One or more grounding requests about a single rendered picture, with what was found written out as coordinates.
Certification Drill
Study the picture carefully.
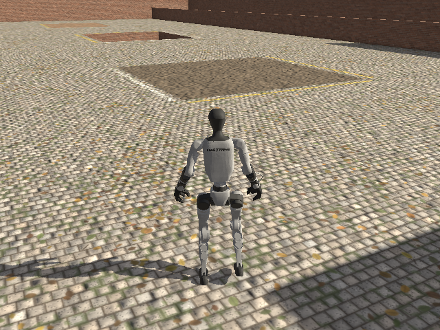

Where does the right robot hand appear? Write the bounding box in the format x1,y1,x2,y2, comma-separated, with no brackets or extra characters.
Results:
247,185,262,201

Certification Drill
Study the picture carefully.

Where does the robot right upper arm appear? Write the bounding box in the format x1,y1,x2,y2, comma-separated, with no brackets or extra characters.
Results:
232,137,253,175

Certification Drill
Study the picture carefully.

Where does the robot left foot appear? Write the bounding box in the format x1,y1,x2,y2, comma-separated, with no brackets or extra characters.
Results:
199,268,208,285

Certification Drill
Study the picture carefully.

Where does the robot right foot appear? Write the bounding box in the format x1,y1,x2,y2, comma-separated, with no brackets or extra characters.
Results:
234,262,243,276

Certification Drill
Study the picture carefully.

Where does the robot foot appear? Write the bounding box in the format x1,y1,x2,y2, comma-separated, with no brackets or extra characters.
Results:
234,262,243,276
199,268,208,285

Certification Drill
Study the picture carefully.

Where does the robot left upper arm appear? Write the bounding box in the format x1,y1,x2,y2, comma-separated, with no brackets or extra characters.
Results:
184,139,204,177

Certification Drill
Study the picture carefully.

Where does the left robot forearm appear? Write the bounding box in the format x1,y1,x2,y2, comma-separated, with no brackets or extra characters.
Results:
176,166,190,191

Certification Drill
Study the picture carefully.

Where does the left robot hand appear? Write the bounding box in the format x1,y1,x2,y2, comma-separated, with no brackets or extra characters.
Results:
174,187,190,203

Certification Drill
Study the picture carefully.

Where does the right robot forearm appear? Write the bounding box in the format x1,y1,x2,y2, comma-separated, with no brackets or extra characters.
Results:
246,164,260,189

